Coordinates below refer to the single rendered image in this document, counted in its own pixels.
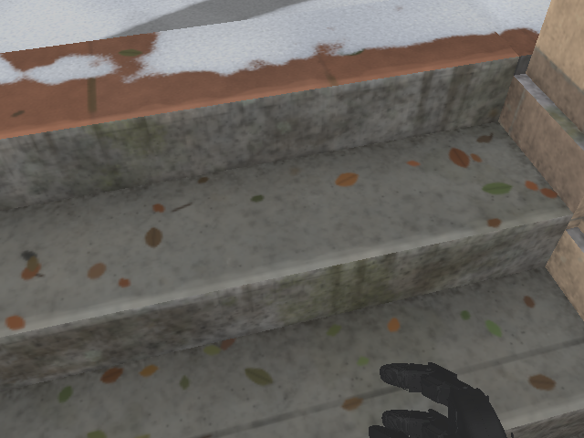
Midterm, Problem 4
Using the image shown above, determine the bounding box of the right robot hand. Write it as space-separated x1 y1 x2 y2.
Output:
369 362 514 438

